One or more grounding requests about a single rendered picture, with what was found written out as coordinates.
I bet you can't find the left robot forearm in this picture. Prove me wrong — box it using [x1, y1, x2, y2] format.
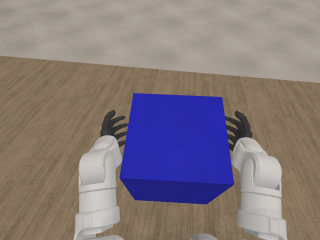
[73, 135, 123, 240]

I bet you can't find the robot right hand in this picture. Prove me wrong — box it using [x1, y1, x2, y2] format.
[225, 111, 253, 151]

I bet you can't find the right robot forearm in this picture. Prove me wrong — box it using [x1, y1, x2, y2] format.
[231, 137, 288, 240]

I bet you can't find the carton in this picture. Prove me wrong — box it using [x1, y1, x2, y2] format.
[119, 93, 234, 205]

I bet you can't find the robot left hand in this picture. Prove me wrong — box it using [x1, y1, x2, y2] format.
[100, 110, 128, 147]

